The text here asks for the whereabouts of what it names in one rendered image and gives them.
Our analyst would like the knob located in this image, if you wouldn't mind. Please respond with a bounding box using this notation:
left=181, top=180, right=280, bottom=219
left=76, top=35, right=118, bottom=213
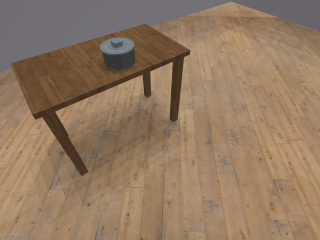
left=110, top=38, right=123, bottom=47

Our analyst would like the table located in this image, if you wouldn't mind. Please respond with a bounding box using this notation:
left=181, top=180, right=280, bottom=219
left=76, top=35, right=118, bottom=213
left=11, top=24, right=191, bottom=176

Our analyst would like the lid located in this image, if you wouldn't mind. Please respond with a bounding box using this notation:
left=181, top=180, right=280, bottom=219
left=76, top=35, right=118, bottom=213
left=100, top=37, right=135, bottom=56

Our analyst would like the pot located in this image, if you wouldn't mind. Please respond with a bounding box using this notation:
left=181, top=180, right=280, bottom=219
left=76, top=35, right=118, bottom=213
left=102, top=49, right=135, bottom=70

